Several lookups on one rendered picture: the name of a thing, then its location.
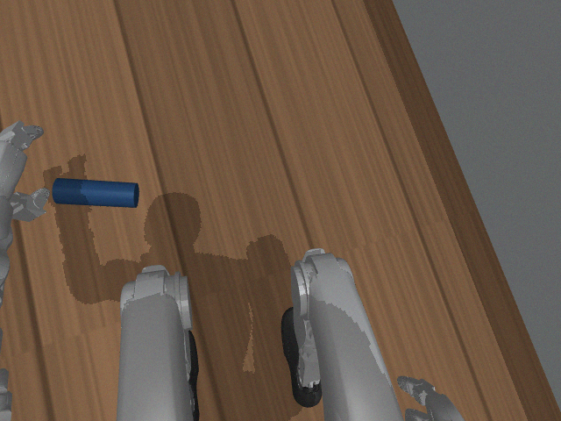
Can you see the right robot hand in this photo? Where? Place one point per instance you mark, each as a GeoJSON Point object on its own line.
{"type": "Point", "coordinates": [439, 407]}

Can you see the right robot foot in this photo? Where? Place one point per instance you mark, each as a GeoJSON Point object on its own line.
{"type": "Point", "coordinates": [304, 396]}

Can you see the left robot hand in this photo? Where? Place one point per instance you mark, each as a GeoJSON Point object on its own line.
{"type": "Point", "coordinates": [13, 141]}

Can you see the can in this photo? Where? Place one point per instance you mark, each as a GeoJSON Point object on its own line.
{"type": "Point", "coordinates": [98, 193]}

